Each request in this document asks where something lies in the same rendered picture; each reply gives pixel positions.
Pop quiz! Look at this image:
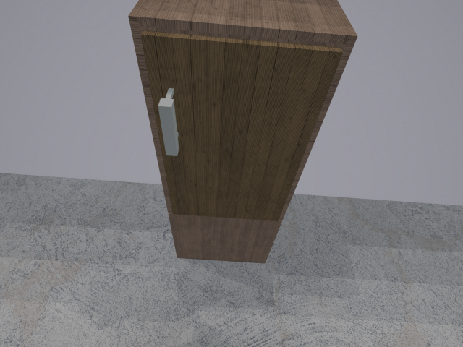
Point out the handle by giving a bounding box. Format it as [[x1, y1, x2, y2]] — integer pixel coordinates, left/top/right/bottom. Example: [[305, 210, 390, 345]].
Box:
[[158, 88, 179, 156]]

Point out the cupboard door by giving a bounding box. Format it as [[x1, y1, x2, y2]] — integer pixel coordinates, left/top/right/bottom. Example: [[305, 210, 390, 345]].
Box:
[[141, 30, 343, 221]]

